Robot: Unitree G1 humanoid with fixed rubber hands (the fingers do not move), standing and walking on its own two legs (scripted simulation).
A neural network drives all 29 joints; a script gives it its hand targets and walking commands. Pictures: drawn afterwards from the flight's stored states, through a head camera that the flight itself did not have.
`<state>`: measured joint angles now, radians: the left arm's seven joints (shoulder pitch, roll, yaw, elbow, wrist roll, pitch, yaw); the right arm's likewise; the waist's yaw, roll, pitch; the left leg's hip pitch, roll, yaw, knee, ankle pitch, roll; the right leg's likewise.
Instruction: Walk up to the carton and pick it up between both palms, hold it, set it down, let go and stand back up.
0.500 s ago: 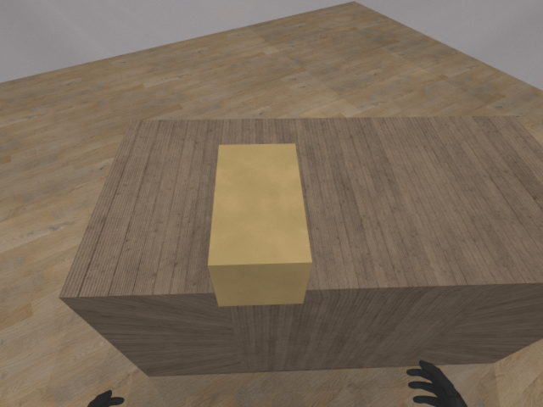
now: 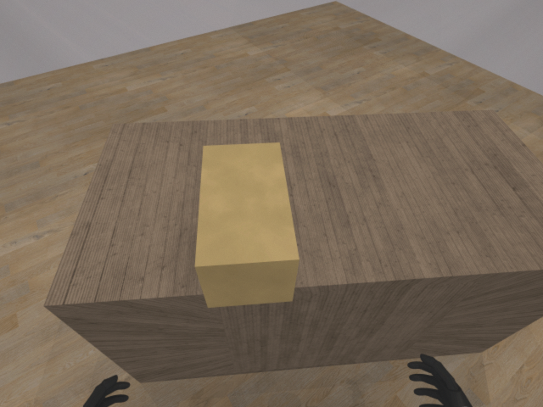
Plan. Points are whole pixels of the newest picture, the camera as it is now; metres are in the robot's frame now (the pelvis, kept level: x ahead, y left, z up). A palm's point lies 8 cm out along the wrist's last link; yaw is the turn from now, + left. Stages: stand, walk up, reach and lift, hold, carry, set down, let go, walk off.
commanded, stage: walk up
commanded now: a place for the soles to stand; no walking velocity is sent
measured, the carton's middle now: (245, 220) +0.46 +0.05 -0.05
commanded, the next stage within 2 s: reach and lift in 0.16 s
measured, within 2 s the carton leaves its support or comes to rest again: neither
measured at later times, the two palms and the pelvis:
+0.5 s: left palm (121, 377) +0.18 +0.23 -0.06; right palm (448, 386) +0.16 -0.25 -0.06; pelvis +0.01 -0.01 +0.01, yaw +2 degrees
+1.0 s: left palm (128, 360) +0.20 +0.21 -0.04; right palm (416, 347) +0.20 -0.21 -0.04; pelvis +0.05 -0.01 +0.02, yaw +2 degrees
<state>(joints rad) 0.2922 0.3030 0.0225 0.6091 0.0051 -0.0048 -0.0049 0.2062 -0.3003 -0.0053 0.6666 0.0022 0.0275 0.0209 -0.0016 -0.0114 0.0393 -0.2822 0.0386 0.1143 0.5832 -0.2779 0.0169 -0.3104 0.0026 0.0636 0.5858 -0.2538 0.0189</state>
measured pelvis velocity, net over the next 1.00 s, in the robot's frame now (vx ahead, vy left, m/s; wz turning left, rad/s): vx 0.05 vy -0.01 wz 0.03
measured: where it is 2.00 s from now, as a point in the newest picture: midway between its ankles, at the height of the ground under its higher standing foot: outside the picture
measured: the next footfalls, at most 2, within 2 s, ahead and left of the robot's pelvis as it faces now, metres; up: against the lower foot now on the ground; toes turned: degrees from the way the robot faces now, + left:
none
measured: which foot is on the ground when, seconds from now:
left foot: down 0.00-1.00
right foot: down 0.00-1.00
